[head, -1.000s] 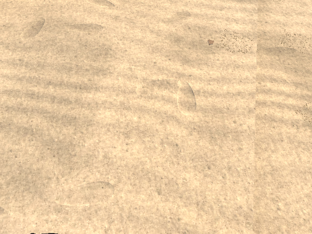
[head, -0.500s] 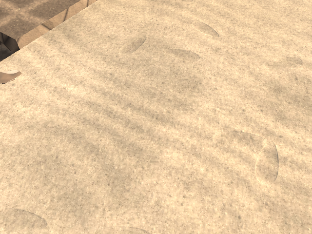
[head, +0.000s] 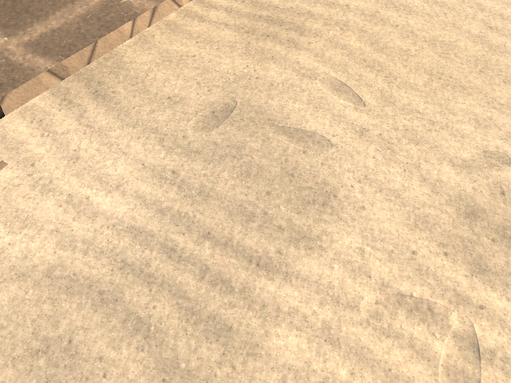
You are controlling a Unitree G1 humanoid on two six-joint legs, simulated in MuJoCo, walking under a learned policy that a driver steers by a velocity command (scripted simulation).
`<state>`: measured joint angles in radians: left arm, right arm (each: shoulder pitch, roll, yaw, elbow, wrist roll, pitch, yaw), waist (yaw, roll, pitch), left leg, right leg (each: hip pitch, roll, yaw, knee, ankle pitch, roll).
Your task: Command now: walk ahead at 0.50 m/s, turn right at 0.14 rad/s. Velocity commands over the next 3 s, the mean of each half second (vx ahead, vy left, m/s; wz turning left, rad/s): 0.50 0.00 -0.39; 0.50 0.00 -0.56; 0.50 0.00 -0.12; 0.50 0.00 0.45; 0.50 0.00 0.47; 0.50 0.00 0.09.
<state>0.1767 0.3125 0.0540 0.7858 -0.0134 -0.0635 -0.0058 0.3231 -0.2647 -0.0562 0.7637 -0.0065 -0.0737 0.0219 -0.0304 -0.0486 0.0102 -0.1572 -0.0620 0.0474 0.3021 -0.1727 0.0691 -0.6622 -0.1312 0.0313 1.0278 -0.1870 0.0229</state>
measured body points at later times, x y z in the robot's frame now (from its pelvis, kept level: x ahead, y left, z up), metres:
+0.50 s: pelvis +0.28 -0.09 +0.00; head +0.31 -0.11 +0.44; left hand +0.44 +0.16 -0.11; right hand +0.37 -0.39 -0.10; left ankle +0.35 +0.08 -0.67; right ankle +0.29 -0.16 -0.75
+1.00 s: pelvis +0.56 -0.12 +0.00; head +0.58 -0.13 +0.45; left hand +0.83 +0.04 -0.10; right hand +0.48 -0.40 -0.11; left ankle +0.61 -0.03 -0.75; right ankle +0.50 -0.26 -0.67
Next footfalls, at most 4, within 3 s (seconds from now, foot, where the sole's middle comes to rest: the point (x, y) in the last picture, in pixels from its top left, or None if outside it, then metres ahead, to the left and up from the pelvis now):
0.30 right None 0.33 -0.16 -0.78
0.76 left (268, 327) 0.65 -0.05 -0.78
1.26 right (397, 299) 0.73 -0.43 -0.78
1.82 left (360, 197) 1.11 -0.38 -0.78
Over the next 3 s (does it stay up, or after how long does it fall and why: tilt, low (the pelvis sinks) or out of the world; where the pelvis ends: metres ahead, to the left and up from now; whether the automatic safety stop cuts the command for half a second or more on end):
stays up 1.54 -0.50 0.00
